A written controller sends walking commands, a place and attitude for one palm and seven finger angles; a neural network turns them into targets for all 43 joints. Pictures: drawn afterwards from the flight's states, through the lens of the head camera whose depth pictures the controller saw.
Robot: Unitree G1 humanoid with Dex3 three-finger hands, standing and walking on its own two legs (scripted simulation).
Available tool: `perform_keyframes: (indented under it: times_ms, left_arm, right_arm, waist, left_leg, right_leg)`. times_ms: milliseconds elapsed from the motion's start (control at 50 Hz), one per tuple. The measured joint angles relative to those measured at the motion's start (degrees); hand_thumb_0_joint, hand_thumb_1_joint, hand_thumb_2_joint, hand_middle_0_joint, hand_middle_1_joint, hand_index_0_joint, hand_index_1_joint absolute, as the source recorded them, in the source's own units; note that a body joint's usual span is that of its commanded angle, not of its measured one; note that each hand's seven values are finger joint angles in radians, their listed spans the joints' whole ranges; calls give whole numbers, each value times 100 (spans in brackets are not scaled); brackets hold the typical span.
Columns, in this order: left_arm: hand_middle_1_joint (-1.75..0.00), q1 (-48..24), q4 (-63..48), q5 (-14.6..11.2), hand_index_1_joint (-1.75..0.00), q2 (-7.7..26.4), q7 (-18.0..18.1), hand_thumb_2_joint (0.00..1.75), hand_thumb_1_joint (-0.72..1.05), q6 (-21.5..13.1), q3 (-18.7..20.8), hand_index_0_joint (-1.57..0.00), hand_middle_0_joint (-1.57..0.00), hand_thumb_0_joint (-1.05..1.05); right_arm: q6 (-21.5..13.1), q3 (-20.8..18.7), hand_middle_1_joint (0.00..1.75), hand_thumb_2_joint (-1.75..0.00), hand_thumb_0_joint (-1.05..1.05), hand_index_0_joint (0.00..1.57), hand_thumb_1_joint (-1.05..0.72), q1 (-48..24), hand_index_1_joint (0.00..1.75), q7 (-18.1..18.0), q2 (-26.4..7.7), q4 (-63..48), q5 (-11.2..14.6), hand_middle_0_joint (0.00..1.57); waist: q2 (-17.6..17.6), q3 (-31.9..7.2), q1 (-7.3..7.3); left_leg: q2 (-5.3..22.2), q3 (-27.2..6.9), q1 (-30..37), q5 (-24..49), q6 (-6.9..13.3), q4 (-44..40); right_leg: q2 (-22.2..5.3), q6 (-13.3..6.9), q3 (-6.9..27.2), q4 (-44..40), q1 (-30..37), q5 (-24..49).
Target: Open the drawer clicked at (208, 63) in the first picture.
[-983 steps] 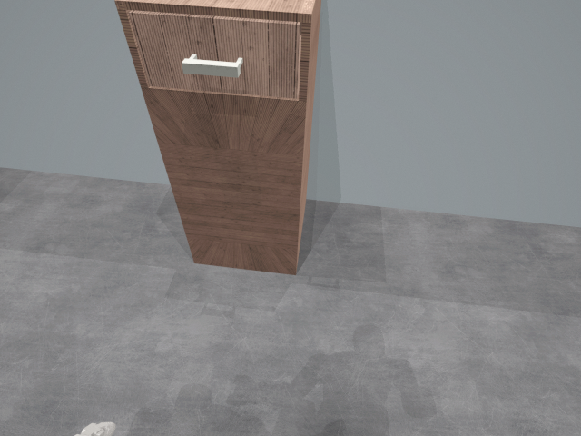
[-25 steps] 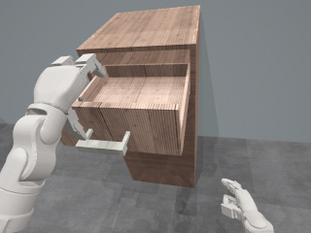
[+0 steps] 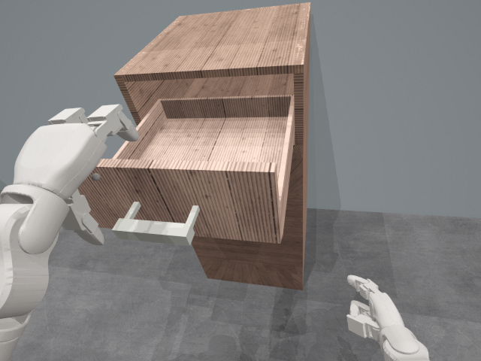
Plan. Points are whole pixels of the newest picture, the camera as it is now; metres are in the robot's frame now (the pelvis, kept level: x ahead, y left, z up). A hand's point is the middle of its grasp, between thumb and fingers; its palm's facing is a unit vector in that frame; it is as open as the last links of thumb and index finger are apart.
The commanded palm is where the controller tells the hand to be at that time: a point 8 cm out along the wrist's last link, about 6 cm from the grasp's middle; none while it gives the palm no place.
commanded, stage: draw the hand back to the body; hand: left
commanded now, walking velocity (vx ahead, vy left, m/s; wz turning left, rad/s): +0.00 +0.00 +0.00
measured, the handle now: (158, 220) +0.30 +0.19 +0.12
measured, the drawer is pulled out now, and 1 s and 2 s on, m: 0.29 0.29 0.29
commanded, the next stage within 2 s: step back with the hand held close in 1.32 s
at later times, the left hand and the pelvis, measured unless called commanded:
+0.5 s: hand (72, 186) +0.21 +0.19 +0.28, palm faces +0.36 -0.81 -0.47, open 13.6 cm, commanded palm +0.17 +0.25 +0.31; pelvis +0.00 +0.01 +0.00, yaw +0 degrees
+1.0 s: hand (27, 168) +0.21 +0.24 +0.31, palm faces +0.54 -0.76 -0.37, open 9.7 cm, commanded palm +0.16 +0.29 +0.30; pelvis +0.03 +0.01 +0.00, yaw -1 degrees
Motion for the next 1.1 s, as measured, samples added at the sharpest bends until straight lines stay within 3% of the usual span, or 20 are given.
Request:
perform_keyframes:
  times_ms: [100,220,340,380,420,460,520,640,820,980,1100]
  left_arm:
    - [-120,432,-324,-119,-120,42,-87,30,-49,-134,85,-31,-32,0]
    - [-120,709,-491,-237,-120,242,56,30,-49,-492,330,-32,-32,0]
    - [-120,734,-438,-316,-120,295,143,30,-49,-433,627,-32,-32,0]
    - [-120,775,-450,-1929,-119,-124,485,30,-49,-816,995,-32,-32,0]
    - [-119,1036,-601,-3042,-118,-691,981,30,-48,-1340,1270,-32,-32,-1]
    - [-117,1264,-882,-3719,-117,-1159,1305,32,-45,-1709,1394,-31,-32,-1]
    - [-113,1323,-1138,-4154,-113,-1531,1676,34,-39,-2156,1502,-31,-31,-1]
    - [-102,1048,-953,-4341,-102,-1811,2139,41,-23,-2476,1821,-29,-30,-1]
    - [-83,1636,-1007,-4407,-83,-1680,2147,54,7,-2485,1995,-26,-27,0]
    - [-65,1949,-1097,-4453,-65,-1428,2150,66,34,-2513,2385,-25,-25,0]
    - [-52,1718,-741,-4487,-51,-1588,2228,75,55,-2368,2536,-23,-23,0]
  right_arm:
    - [-48,22,30,-90,2,20,-91,-2,30,-35,-3,-78,-25,20]
    - [-174,13,30,-90,2,20,-91,45,30,-87,30,-66,-74,20]
    - [-221,5,30,-90,2,20,-91,93,30,-102,30,-27,-67,20]
    - [-475,-24,30,-90,2,20,-91,142,30,-209,75,-49,-98,20]
    - [-780,8,30,-90,2,20,-91,187,30,-312,216,-31,-151,20]
    - [-1008,45,30,-90,2,20,-91,289,30,-394,380,17,-188,20]
    - [-1243,57,30,-90,1,20,-90,544,30,-490,554,160,-263,20]
    - [-1391,-64,30,-90,2,20,-90,930,30,-538,509,446,-336,20]
    - [-1362,-276,30,-90,2,20,-90,934,30,-493,364,499,-352,20]
    - [-1277,-340,30,-90,2,20,-90,812,30,-514,412,416,-276,20]
    - [-1225,-313,30,-90,2,20,-90,681,30,-518,437,373,-255,20]
  waist:
    - [-14,14,25]
    - [-92,41,67]
    - [-117,40,90]
    - [-87,173,41]
    - [-161,277,-82]
    - [-332,352,-187]
    - [-602,369,-243]
    - [-696,360,-290]
    - [-566,332,-397]
    - [-496,192,-274]
    - [-467,196,-176]
  left_leg:
    - [-18,-32,-34,-40,18,73]
    - [-21,-91,-54,-67,24,134]
    - [-31,-118,-86,-58,42,150]
    - [-13,-138,-13,-58,57,148]
    - [18,-112,46,-61,55,117]
    - [51,-79,126,-55,41,53]
    - [103,-48,264,-72,10,-23]
    - [126,-12,497,-141,5,-103]
    - [96,116,546,-197,50,-167]
    - [106,75,524,-271,36,-104]
    - [98,12,534,-233,23,-127]
  right_leg:
    - [-19,20,-30,22,6,-25]
    - [-18,31,-87,-14,55,-19]
    - [-25,51,-114,-71,68,24]
    - [0,50,-133,-174,194,70]
    - [33,44,-107,-257,258,117]
    - [68,38,-75,-342,329,150]
    - [123,15,-44,-468,472,171]
    - [153,18,-11,-679,750,190]
    - [116,69,111,-697,730,153]
    - [126,67,72,-697,755,98]
    - [124,52,8,-712,788,107]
